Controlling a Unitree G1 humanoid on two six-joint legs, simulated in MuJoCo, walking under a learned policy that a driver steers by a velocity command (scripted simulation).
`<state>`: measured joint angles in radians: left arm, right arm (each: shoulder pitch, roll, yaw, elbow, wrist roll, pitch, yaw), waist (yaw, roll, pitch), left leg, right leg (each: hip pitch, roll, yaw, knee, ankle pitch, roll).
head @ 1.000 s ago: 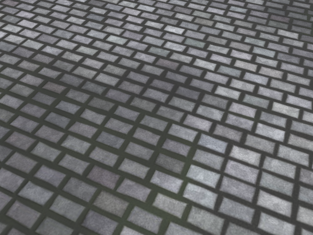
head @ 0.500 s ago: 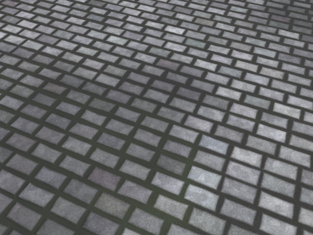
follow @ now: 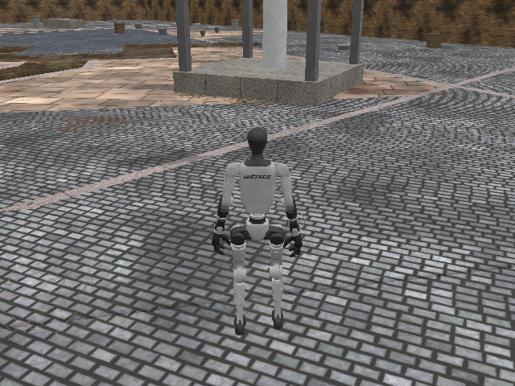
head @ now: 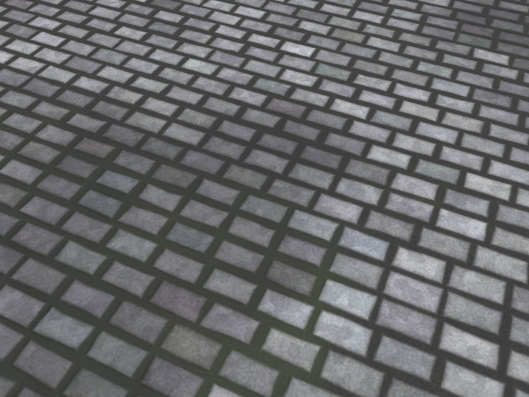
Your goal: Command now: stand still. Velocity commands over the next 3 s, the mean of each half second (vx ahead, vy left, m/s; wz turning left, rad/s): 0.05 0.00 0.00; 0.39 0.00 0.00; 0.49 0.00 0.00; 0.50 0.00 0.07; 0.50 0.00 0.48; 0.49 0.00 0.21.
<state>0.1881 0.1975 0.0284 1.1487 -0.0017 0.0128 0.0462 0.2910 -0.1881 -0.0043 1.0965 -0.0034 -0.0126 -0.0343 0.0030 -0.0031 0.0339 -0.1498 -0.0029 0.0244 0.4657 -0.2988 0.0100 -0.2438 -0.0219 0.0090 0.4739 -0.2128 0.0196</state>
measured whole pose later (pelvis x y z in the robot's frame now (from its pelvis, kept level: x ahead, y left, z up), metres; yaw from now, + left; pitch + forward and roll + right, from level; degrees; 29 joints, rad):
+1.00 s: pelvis +0.22 -0.03 -0.01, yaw +0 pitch +2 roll -1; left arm 0.50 0.18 0.02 1.10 -0.01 -0.09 0.02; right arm -0.01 -0.23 -0.04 0.87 0.03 -0.09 0.04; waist 0.09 0.03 0.01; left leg -0.66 0.07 0.04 0.62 0.01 0.05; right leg 0.15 0.03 -0.06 0.15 -0.34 -0.03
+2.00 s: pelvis +0.80 -0.06 +0.01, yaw +3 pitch +1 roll -2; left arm 0.34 0.22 0.06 0.99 0.01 -0.10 0.00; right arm 0.13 -0.26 -0.07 0.92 0.02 -0.07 0.00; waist 0.05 0.04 -0.01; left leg -0.72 0.12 -0.06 0.81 0.02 0.03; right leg -0.03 0.06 -0.12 0.19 -0.19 -0.06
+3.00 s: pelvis +1.37 +0.08 +0.01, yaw +25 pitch +2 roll -1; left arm 0.34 0.25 0.05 0.88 0.00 -0.09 -0.02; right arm 0.17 -0.28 -0.06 0.75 0.00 -0.07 -0.01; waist 0.05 0.04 0.01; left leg -0.65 0.10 -0.05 0.87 -0.17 0.01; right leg -0.14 0.06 -0.03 0.28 -0.17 -0.06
